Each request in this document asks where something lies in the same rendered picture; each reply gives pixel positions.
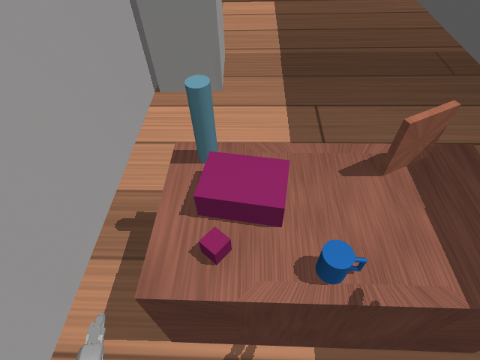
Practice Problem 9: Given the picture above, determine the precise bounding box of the left robot hand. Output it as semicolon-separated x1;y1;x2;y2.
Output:
76;312;106;360

